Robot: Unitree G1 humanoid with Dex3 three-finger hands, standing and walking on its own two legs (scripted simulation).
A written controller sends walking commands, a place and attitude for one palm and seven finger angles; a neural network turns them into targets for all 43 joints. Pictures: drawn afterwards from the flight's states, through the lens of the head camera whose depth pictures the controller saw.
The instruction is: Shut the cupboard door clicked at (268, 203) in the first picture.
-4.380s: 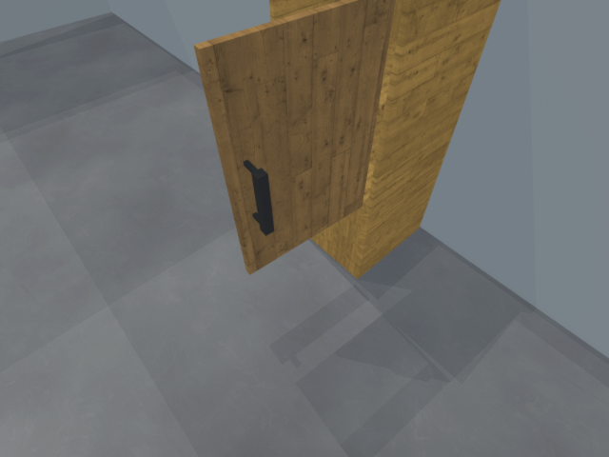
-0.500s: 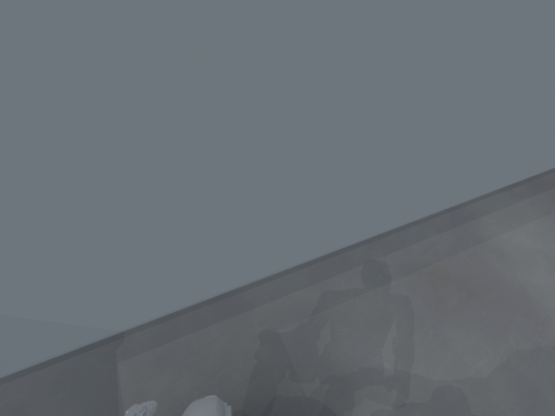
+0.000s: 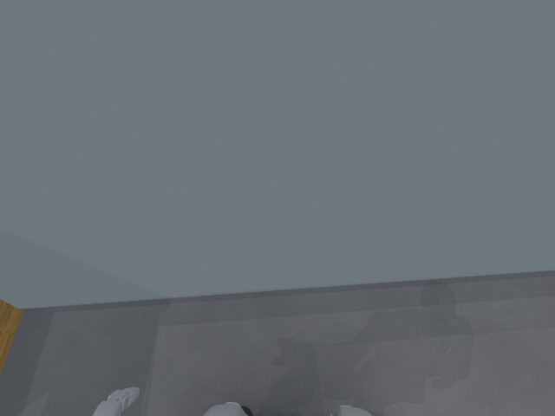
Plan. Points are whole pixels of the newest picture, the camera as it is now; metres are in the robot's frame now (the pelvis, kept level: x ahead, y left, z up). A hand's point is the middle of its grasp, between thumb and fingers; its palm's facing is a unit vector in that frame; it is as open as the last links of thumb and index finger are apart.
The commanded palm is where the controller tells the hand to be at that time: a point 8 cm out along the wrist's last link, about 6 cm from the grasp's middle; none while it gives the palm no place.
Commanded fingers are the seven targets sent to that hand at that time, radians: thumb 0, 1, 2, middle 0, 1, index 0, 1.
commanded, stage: turn to face it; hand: left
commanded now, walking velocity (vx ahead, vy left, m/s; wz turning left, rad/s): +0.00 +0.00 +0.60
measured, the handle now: out of the picture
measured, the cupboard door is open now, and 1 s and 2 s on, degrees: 86 86 86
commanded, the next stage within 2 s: none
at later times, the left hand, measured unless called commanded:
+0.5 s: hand out of the picture +0.01 +0.17 -0.18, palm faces +0.35 -0.90 -0.26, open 7.4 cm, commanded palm none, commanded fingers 0.00 0.90 0.90 -0.20 -0.30 -0.20 -0.30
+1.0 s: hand out of the picture +0.01 +0.09 -0.16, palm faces +0.60 -0.76 -0.24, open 7.4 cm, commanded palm none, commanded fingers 0.00 0.90 0.90 -0.20 -0.30 -0.20 -0.30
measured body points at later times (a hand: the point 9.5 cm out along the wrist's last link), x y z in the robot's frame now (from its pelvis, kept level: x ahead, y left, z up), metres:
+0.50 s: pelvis +0.03 -0.05 -0.01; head +0.08 -0.02 +0.43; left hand -0.01 +0.22 -0.16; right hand +0.24 -0.26 -0.13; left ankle +0.01 +0.07 -0.73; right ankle +0.02 -0.18 -0.68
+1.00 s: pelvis +0.07 -0.11 +0.01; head +0.12 -0.07 +0.45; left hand -0.03 +0.13 -0.14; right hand +0.31 -0.25 -0.14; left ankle -0.01 -0.01 -0.70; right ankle +0.11 -0.20 -0.73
